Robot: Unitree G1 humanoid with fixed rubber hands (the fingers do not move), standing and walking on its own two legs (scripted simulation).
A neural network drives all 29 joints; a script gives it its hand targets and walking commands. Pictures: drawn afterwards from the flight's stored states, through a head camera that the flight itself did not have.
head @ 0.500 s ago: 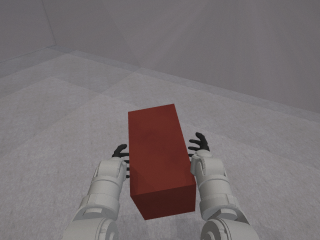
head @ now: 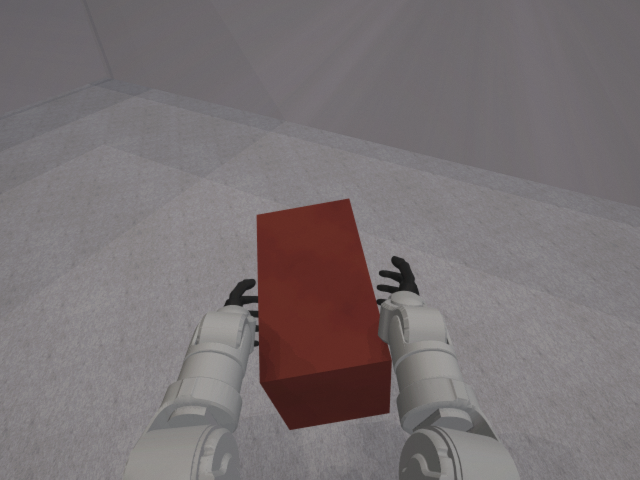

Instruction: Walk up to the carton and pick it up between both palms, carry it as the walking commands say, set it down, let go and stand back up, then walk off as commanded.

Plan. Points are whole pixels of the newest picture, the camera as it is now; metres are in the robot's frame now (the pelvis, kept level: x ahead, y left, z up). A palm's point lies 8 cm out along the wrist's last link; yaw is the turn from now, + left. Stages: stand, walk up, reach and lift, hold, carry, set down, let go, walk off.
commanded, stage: reach and lift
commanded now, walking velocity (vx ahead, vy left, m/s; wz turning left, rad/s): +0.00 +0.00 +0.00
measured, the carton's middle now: (320, 310) +0.40 +0.00 -0.02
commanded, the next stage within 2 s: hold in 0.50 s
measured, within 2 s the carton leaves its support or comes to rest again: neither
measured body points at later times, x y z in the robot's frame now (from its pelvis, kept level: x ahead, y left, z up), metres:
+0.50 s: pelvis -0.01 +0.01 +0.00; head -0.08 +0.00 +0.44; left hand +0.31 +0.13 +0.03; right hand +0.32 -0.11 +0.07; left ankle +0.04 +0.10 -0.73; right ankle +0.05 -0.13 -0.73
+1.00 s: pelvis -0.01 +0.00 +0.00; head -0.09 +0.00 +0.44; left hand +0.30 +0.13 +0.04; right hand +0.32 -0.11 +0.08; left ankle +0.04 +0.10 -0.73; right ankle +0.05 -0.13 -0.73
